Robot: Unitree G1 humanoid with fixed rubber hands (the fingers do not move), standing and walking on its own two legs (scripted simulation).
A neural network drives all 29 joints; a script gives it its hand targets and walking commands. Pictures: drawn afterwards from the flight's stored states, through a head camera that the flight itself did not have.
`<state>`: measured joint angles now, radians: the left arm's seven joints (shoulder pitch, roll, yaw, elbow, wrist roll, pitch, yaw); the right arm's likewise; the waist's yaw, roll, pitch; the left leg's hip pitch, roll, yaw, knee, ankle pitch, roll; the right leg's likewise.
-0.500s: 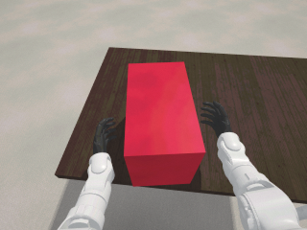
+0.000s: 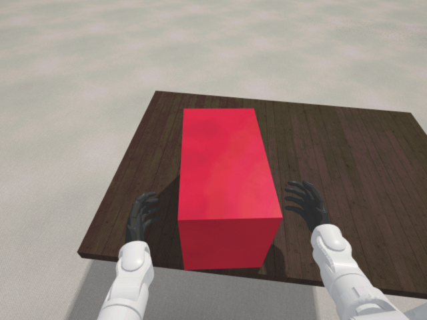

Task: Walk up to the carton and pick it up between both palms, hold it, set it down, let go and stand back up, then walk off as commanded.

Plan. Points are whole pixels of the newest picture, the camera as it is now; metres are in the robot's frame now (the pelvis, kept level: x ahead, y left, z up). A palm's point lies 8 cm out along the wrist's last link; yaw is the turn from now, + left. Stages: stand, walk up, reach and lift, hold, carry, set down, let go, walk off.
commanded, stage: set down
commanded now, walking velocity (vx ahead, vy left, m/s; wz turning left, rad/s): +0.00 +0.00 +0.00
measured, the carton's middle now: (220, 184) +0.44 +0.02 -0.01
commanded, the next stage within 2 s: none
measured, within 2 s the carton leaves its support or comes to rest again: neither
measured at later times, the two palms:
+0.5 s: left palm (131, 259) +0.23 +0.17 +0.02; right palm (332, 252) +0.27 -0.19 +0.02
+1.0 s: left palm (121, 281) +0.20 +0.18 +0.00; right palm (335, 280) +0.23 -0.19 +0.00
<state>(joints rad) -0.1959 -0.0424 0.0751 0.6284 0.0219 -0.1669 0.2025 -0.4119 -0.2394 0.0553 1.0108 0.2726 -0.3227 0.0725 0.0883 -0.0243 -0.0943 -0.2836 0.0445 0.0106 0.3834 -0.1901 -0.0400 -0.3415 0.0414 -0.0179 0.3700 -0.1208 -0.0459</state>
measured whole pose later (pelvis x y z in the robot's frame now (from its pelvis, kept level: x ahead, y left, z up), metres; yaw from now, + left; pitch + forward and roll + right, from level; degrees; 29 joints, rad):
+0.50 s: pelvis +0.00 +0.00 +0.00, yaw +0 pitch +0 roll +0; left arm 0.08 -0.04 -0.05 0.24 0.03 0.01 0.23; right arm -0.07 -0.28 0.06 0.66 0.27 -0.25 0.14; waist 0.09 -0.05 -0.06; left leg -0.19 0.04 0.01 0.38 -0.20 -0.04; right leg -0.25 0.04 -0.02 0.37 -0.13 -0.05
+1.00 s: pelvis +0.01 +0.01 +0.00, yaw +0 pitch -2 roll +0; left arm 0.28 -0.03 -0.06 0.05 0.03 0.09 0.23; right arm 0.20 -0.28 0.05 0.37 0.27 -0.17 0.14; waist 0.09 -0.05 0.01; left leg -0.13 0.04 0.01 0.38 -0.22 -0.04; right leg -0.19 0.04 -0.02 0.36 -0.15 -0.05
